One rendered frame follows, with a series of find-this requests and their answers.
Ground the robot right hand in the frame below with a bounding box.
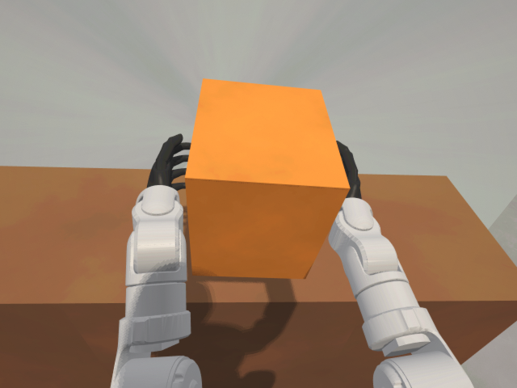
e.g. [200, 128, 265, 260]
[336, 141, 362, 200]

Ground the robot left hand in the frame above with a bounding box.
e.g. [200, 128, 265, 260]
[147, 133, 191, 191]

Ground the pedestal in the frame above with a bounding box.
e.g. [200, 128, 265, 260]
[0, 166, 517, 388]

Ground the left robot upper arm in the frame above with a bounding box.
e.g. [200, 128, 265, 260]
[112, 356, 202, 388]

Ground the right robot upper arm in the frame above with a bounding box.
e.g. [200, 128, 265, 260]
[373, 351, 472, 388]

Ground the left robot forearm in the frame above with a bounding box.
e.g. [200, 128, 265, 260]
[111, 185, 191, 388]

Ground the carton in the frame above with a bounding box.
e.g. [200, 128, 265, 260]
[185, 78, 350, 279]

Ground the right robot forearm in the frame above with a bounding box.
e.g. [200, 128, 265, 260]
[328, 197, 474, 388]

